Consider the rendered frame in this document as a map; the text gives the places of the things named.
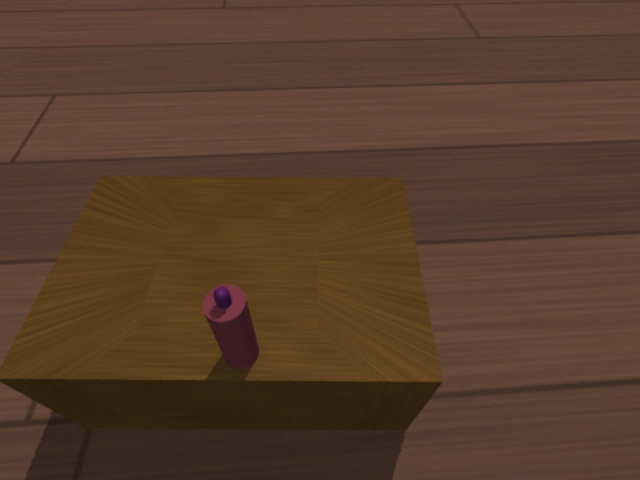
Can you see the bottle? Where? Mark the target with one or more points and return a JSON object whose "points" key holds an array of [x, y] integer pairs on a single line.
{"points": [[226, 309]]}

